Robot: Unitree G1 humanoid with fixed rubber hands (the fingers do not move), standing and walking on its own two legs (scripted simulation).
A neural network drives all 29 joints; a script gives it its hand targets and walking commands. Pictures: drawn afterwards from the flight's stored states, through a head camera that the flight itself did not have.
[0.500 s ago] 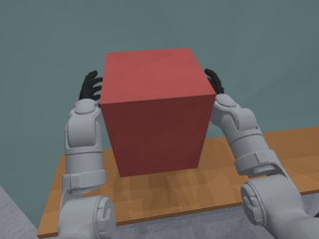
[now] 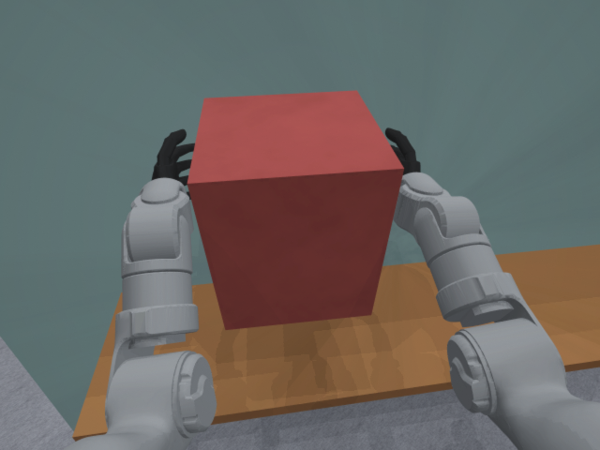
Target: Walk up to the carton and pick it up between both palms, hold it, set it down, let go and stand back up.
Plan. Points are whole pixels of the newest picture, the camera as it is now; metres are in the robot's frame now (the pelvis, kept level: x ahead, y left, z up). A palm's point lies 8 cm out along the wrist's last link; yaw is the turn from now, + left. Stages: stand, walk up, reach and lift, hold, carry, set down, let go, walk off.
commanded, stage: hold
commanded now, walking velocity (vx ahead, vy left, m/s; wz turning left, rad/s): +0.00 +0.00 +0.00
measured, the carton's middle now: (290, 210) +0.38 +0.01 +0.20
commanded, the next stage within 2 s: none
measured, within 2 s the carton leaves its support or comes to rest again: neither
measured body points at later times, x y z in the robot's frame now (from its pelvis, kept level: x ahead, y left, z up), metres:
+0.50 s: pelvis +0.01 +0.01 +0.00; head -0.07 +0.04 +0.44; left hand +0.39 +0.17 +0.24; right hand +0.39 -0.14 +0.24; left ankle +0.04 +0.12 -0.75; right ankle -0.01 -0.11 -0.75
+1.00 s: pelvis +0.00 +0.00 +0.00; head -0.08 +0.02 +0.44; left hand +0.37 +0.16 +0.25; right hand +0.38 -0.14 +0.24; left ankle +0.04 +0.12 -0.75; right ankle -0.01 -0.11 -0.75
